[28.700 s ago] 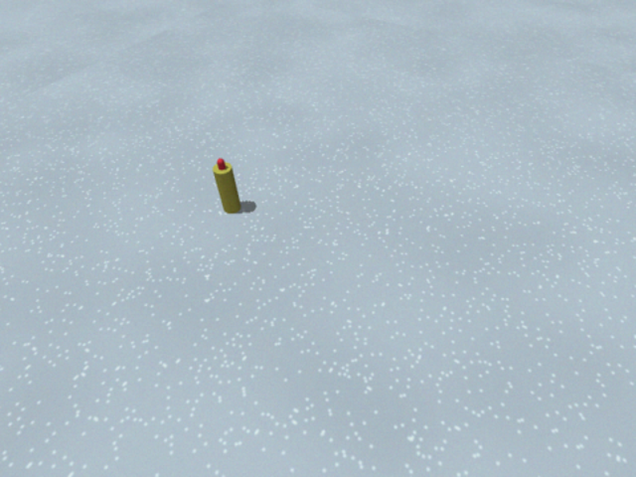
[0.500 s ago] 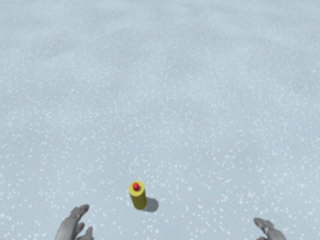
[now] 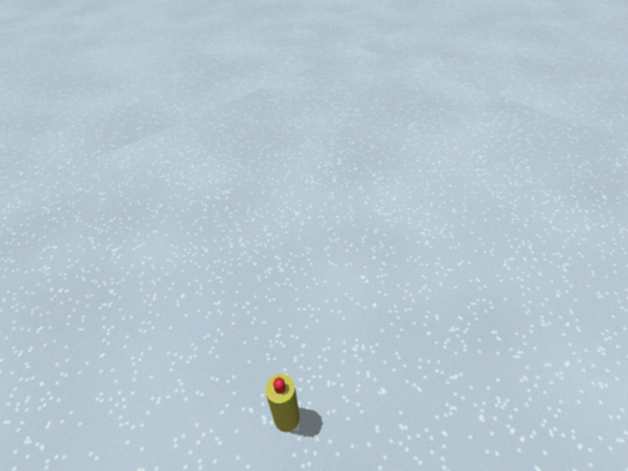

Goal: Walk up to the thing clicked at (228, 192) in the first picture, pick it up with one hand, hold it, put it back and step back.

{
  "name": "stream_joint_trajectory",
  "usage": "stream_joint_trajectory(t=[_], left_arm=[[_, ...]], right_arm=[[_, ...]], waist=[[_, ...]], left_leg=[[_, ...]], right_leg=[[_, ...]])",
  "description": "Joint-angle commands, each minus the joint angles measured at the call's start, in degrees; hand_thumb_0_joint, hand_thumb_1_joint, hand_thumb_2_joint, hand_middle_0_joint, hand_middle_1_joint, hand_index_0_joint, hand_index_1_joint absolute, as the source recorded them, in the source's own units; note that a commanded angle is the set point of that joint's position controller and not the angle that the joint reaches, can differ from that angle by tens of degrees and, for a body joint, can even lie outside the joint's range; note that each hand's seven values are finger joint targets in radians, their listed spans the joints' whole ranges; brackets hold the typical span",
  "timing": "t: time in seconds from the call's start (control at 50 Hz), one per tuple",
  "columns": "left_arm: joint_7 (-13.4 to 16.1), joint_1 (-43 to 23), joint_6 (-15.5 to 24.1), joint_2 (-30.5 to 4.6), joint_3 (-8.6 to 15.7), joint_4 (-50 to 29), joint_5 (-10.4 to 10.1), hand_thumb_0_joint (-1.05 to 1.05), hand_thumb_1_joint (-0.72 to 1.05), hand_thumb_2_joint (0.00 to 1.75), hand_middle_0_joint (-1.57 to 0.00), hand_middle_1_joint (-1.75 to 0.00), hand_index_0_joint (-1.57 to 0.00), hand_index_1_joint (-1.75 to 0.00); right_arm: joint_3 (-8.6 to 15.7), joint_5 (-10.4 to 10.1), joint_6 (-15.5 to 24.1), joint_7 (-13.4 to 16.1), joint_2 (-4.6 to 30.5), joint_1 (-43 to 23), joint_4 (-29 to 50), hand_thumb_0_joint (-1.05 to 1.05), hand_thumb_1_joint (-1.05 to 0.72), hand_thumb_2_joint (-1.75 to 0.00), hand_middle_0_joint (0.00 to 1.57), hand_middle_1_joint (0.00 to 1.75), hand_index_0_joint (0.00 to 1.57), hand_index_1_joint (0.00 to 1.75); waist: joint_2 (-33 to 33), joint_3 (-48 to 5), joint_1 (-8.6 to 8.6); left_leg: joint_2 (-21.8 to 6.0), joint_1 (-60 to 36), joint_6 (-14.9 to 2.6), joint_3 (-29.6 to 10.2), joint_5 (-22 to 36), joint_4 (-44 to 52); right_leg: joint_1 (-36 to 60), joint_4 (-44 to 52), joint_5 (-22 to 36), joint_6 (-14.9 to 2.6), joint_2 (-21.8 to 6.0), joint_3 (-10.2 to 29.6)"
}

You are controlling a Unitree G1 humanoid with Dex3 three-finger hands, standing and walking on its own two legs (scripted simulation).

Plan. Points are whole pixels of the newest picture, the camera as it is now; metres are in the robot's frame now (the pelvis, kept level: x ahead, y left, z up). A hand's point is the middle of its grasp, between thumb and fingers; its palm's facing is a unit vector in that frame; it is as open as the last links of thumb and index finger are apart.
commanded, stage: stand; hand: left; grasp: from the side
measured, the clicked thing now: (283, 401) +0.45 +0.15 -0.64
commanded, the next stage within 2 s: step back in 1.48 s
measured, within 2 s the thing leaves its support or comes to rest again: neither
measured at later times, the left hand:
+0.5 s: hand out of the picture +0.05 +0.23 -0.15, palm faces -0.01 -0.94 -0.34, open 7.4 cm
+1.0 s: hand out of the picture +0.10 +0.23 -0.15, palm faces -0.01 -0.94 -0.34, open 7.4 cm
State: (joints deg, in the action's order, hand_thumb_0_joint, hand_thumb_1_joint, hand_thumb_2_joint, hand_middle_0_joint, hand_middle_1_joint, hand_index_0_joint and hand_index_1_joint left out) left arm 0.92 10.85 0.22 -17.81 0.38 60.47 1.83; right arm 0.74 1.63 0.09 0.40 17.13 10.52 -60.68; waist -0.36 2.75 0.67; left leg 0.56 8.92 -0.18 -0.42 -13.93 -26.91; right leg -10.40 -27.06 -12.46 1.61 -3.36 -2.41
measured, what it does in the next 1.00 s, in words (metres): stands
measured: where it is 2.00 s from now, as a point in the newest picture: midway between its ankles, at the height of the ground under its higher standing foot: outside the picture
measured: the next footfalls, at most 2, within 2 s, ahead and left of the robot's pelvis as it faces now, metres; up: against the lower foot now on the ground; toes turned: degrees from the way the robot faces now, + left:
none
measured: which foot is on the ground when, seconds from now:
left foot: down 0.00-1.00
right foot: down 0.00-1.00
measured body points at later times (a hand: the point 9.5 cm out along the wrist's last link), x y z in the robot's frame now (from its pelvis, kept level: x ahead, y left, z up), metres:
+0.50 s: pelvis +0.00 -0.01 +0.01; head +0.01 -0.02 +0.46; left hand +0.05 +0.28 -0.13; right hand +0.05 -0.31 -0.14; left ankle +0.01 +0.12 -0.74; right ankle +0.03 -0.14 -0.74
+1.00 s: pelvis +0.03 -0.01 +0.01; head +0.04 -0.02 +0.46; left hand +0.10 +0.28 -0.12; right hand +0.10 -0.31 -0.13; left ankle +0.01 +0.12 -0.74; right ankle +0.03 -0.14 -0.74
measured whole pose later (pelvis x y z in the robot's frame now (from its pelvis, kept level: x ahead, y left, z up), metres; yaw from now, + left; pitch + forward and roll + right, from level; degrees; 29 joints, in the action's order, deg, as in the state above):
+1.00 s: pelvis +0.03 -0.01 +0.01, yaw +0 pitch -2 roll +0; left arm 0.2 4.6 0.9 -18.4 0.8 67.2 1.0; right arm 0.0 0.9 0.7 0.4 19.4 6.3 -65.4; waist -0.9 3.3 0.2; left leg -0.9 4.6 1.1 -0.5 -11.5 -18.2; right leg -6.5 -19.0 -10.3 0.7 -1.7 -2.8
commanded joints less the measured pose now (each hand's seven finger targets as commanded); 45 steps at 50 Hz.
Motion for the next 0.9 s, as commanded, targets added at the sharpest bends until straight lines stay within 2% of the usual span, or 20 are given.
stream_joint_trajectory(t=[0.0,0.04,0.28,0.36,0.4,0.42,0.48,0.5,0.58,0.68,0.78,0.88], left_arm=[[0.7,-2.89,1.56,-11.57,2.32,-1.77,-0.34,0.0,0.9,0.9,-0.2,-0.3,-0.2,-0.3],[0.62,-2.69,1.53,-11.58,2.26,-0.79,-0.28,0.0,0.9,0.9,-0.2,-0.3,-0.2,-0.3],[0.55,-4.33,1.72,-12.29,2.12,2.08,-0.46,0.0,0.9,0.9,-0.2,-0.3,-0.2,-0.3],[0.5,-4.7,1.46,-12.7,2.0,2.54,-0.39,0.0,0.9,0.9,-0.2,-0.3,-0.2,-0.3],[0.46,-4.83,1.57,-12.87,2.11,2.69,-0.63,0.0,0.9,0.9,-0.2,-0.3,-0.2,-0.3],[0.47,-4.83,1.79,-12.59,2.08,2.65,-0.65,0.0,0.9,0.9,-0.2,-0.3,-0.2,-0.3],[0.38,-4.73,1.84,-12.26,2.04,3.18,-0.77,0.0,0.9,0.9,-0.2,-0.3,-0.2,-0.3],[0.35,-5.13,1.78,-12.42,2.07,3.28,-0.87,0.0,0.9,0.9,-0.2,-0.3,-0.2,-0.3],[0.28,-5.49,1.73,-12.0,1.97,3.51,-0.97,0.0,0.9,0.9,-0.2,-0.3,-0.2,-0.3],[0.28,-6.09,1.71,-12.19,2.04,3.9,-0.99,0.0,0.9,0.9,-0.2,-0.3,-0.2,-0.3],[0.19,-7.19,1.51,-12.51,2.3,3.87,-1.05,0.0,0.9,0.9,-0.2,-0.3,-0.2,-0.3],[0.2,-7.42,1.68,-12.4,2.32,3.87,-1.05,0.0,0.9,0.9,-0.2,-0.3,-0.2,-0.3]], right_arm=[[2.8,-0.04,1.12,0.73,11.7,-2.83,2.08,0.0,-0.9,-0.9,0.2,0.3,0.2,0.3],[2.95,-0.02,0.97,0.63,12.12,-3.12,1.57,0.0,-0.9,-0.9,0.2,0.3,0.2,0.3],[2.38,-0.28,0.81,0.34,12.1,-3.21,-0.27,0.0,-0.9,-0.9,0.2,0.3,0.2,0.3],[2.29,-0.37,0.71,0.24,12.27,-2.96,-0.67,0.0,-0.9,-0.9,0.2,0.3,0.2,0.3],[2.16,-0.35,0.73,0.27,12.12,-2.72,-1.04,0.0,-0.9,-0.9,0.2,0.3,0.2,0.3],[2.1,-0.3,0.87,0.27,12.16,-3.06,-0.86,0.0,-0.9,-0.9,0.2,0.3,0.2,0.3],[1.85,-0.36,1.3,0.46,12.5,-3.97,-0.95,0.0,-0.9,-0.9,0.2,0.3,0.2,0.3],[1.72,-0.44,1.26,0.53,12.5,-3.6,-1.16,0.0,-0.9,-0.9,0.2,0.3,0.2,0.3],[1.55,-0.52,1.41,0.7,12.76,-4.03,-1.55,0.0,-0.9,-0.9,0.2,0.3,0.2,0.3],[1.62,-0.68,1.43,0.82,13.26,-4.37,-1.91,0.0,-0.9,-0.9,0.2,0.3,0.2,0.3],[1.48,-0.62,1.37,0.86,13.13,-4.65,-2.11,0.0,-0.9,-0.9,0.2,0.3,0.2,0.3],[1.63,-0.61,1.52,0.81,13.32,-5.24,-2.03,0.0,-0.9,-0.9,0.2,0.3,0.2,0.3]], waist=[[-0.45,-0.07,0.16],[-1.08,0.46,0.12],[0.7,-0.15,-0.26],[1.3,0.87,-0.42],[1.02,-0.38,-0.22],[0.38,-1.94,-0.2],[-0.61,-2.51,0.06],[-0.61,-2.49,-0.14],[-0.88,-3.22,0.18],[0.92,-3.72,-0.03],[0.44,-2.95,-0.09],[0.98,-3.39,-0.16]], left_leg=[[-5.8,4.67,-1.28,-6.95,-1.45,10.4],[-5.9,4.79,-1.25,-7.11,-4.0,11.25],[-5.64,2.99,-1.26,-5.98,-0.96,10.38],[-5.42,1.95,-1.04,-5.68,-1.28,10.04],[-5.76,2.01,-1.18,-5.68,0.03,10.09],[-6.04,1.3,-1.22,-5.61,2.8,9.96],[-6.54,0.41,-1.21,-5.79,6.05,10.35],[-6.42,1.11,-1.12,-5.49,5.12,10.5],[-6.91,-0.14,-0.9,-5.38,8.88,10.95],[-7.21,-2.08,-0.75,-5.15,11.39,10.9],[-7.11,-1.01,-0.51,-4.89,8.71,12.22],[-7.49,-2.69,-0.35,-4.64,13.26,11.44]], right_leg=[[2.86,7.13,-1.31,-2.55,-3.58,5.07],[2.21,7.94,-2.69,-2.34,-3.44,4.94],[1.97,11.01,-3.81,-2.13,-4.29,6.13],[-0.53,12.31,-7.96,-2.22,-4.23,6.44],[1.36,11.93,-5.23,-2.4,-4.51,6.62],[2.99,11.41,-1.84,-2.42,-4.7,6.5],[3.92,10.27,3.39,-2.43,-4.44,5.74],[4.57,10.29,3.52,-2.3,-4.37,5.69],[5.62,9.81,7.5,-2.45,-4.49,5.3],[5.89,10.1,9.68,-2.25,-4.48,5.1],[5.84,10.67,7.26,-2.09,-4.31,5.01],[6.17,10.51,11.61,-2.07,-4.57,5.01]])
